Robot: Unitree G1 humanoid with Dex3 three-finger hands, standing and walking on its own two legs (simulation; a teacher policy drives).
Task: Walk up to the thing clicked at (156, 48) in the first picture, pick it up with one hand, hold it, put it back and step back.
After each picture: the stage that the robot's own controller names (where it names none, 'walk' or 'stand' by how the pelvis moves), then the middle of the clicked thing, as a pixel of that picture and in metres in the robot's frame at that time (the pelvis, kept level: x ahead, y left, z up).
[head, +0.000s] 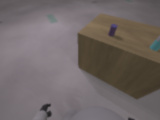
stand; out of the picture +0.74 -0.58 +0.09
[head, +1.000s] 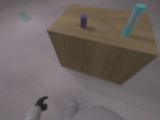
walk; (132, 22) +0.79 -0.27 +0.12
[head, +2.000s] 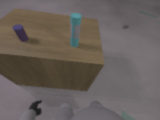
walk; (75, 32) +0.59 +0.17 +0.12
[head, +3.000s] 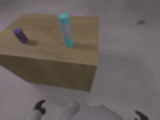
stand; (66, 32) +0.57 +0.24 +0.13
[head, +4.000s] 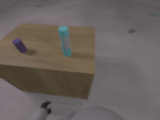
stand; (65, 43) +0.54 +0.23 +0.09
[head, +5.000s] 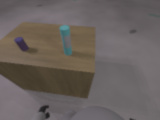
stand; (66, 42) +0.55 +0.23 +0.09
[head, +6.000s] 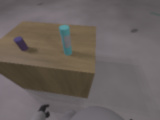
stand; (66, 41) +0.55 +0.23 +0.09
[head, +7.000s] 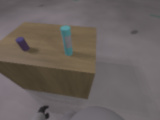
stand; (67, 42) +0.55 +0.23 +0.09
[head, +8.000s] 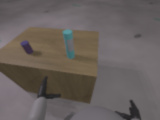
rise first; (69, 45) +0.54 +0.23 +0.09
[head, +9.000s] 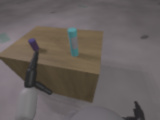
go down; (73, 43) +0.57 +0.21 +0.10
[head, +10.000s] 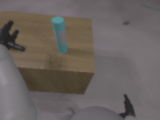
go down; (60, 37) +0.52 +0.21 +0.12
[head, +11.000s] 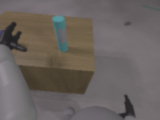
approach; (61, 36) +0.54 +0.21 +0.12
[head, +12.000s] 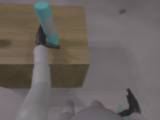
close; (49, 27) +0.55 +0.24 +0.16
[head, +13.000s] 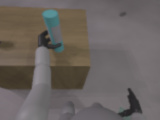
lift; (55, 34) +0.50 +0.20 +0.15
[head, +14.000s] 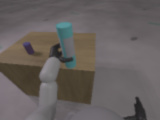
lift; (67, 48) +0.33 +0.14 +0.26
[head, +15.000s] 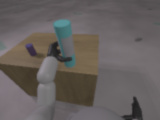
hold; (66, 47) +0.31 +0.15 +0.28
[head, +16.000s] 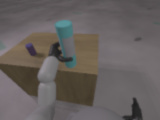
hold; (67, 47) +0.32 +0.14 +0.28
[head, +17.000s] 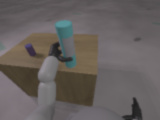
hold; (67, 47) +0.32 +0.14 +0.28
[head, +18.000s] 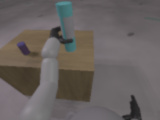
crouch; (67, 30) +0.42 +0.14 +0.31
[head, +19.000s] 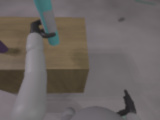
lower; (49, 24) +0.51 +0.21 +0.24
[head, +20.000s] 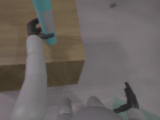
lower; (47, 23) +0.55 +0.19 +0.18
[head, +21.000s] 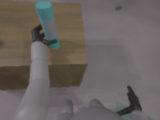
lower; (50, 29) +0.52 +0.20 +0.16
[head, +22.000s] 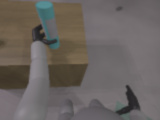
lower; (50, 29) +0.52 +0.20 +0.16
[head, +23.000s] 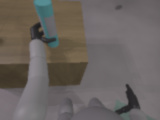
lower; (49, 27) +0.52 +0.20 +0.16
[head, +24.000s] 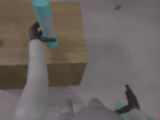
open; (48, 28) +0.53 +0.21 +0.16
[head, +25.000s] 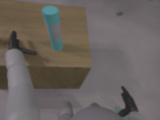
sink last; (54, 33) +0.50 +0.20 +0.15
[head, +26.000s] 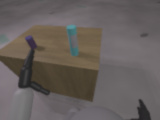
sink last; (73, 42) +0.54 +0.20 +0.14
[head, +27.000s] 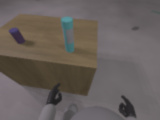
stand; (68, 37) +0.53 +0.20 +0.15
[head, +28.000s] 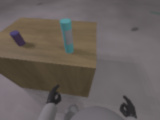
stand; (67, 38) +0.53 +0.20 +0.16
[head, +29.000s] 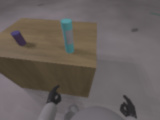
stand; (68, 38) +0.53 +0.20 +0.16
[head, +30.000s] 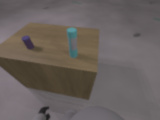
stand; (72, 44) +0.54 +0.18 +0.10
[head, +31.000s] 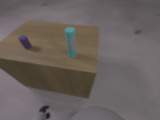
stand; (71, 44) +0.52 +0.19 +0.09
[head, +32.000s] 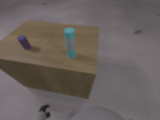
stand; (70, 44) +0.52 +0.19 +0.09
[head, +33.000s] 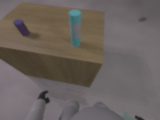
walk; (75, 31) +0.56 +0.15 +0.12
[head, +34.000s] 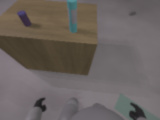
walk; (72, 17) +0.72 +0.22 +0.11
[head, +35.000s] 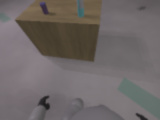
walk; (80, 3) +1.02 +0.21 +0.11
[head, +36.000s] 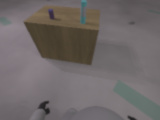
stand; (83, 12) +1.13 +0.18 +0.10
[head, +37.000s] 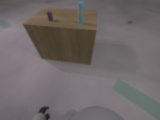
stand; (80, 13) +1.15 +0.20 +0.09
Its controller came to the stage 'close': yes
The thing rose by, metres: 0.20
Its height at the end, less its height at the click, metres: +0.00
